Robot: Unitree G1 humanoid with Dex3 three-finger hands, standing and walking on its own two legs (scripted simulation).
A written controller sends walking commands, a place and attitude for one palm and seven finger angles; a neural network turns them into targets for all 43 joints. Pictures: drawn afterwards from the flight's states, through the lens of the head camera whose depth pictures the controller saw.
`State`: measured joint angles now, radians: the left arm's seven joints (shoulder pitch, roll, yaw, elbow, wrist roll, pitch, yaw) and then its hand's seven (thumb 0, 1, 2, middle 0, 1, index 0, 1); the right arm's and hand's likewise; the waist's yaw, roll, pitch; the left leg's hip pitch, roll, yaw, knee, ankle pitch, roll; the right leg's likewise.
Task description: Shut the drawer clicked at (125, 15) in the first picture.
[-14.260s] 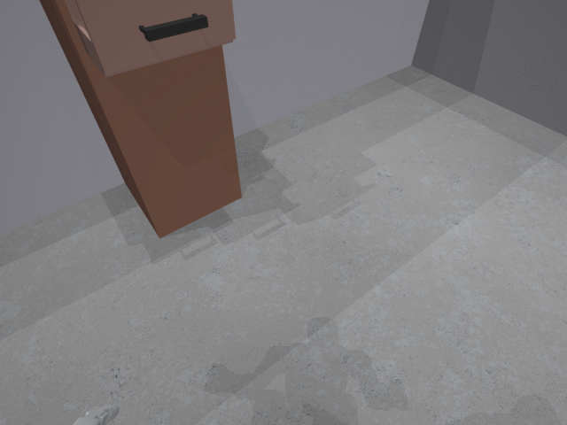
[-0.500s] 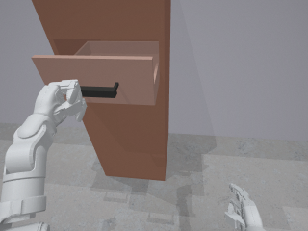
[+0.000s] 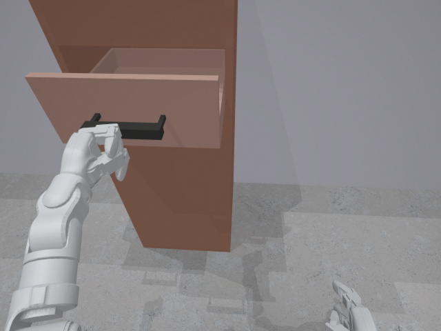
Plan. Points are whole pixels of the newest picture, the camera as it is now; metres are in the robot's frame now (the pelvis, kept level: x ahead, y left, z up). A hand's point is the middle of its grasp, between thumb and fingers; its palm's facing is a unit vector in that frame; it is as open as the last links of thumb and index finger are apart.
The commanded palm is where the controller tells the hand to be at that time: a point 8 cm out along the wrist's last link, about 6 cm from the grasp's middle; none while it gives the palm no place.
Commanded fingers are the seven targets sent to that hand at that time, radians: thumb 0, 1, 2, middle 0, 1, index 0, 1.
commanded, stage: bring the fist close to the handle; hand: left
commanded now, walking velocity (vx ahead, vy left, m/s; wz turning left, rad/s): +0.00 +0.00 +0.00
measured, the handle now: (126, 124) +0.48 +0.24 +0.14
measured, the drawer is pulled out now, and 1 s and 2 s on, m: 0.15 0.15 0.02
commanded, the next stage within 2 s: push the drawer shut in 0.68 s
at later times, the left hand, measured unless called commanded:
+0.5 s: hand (129, 153) +0.38 +0.21 +0.14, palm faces +0.02 -1.00 +0.00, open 3.3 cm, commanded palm +0.35 +0.26 +0.14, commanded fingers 0.00 0.90 0.90 -1.40 -1.60 -1.40 -1.60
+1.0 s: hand (135, 151) +0.39 +0.20 +0.14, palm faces +0.05 -1.00 -0.02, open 3.3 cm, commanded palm +0.37 +0.25 +0.14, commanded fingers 0.00 0.90 0.90 -1.40 -1.60 -1.40 -1.60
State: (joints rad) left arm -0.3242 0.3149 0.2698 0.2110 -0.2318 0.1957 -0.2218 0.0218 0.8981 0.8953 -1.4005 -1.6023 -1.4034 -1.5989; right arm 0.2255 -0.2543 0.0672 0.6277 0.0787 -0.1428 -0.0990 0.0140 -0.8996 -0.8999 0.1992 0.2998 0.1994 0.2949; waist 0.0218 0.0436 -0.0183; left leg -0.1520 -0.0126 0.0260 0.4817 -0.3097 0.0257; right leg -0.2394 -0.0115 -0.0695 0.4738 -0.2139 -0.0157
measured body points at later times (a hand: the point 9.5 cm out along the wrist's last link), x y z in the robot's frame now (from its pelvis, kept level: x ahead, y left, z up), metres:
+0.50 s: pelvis +0.01 +0.01 +0.00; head +0.02 +0.01 +0.45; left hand +0.38 +0.26 +0.14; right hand +0.14 -0.24 -0.10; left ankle -0.03 +0.10 -0.74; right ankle +0.03 -0.11 -0.74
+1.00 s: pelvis +0.00 +0.00 +0.00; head +0.01 -0.01 +0.45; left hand +0.38 +0.25 +0.14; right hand +0.15 -0.24 -0.10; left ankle -0.03 +0.10 -0.74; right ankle +0.03 -0.11 -0.74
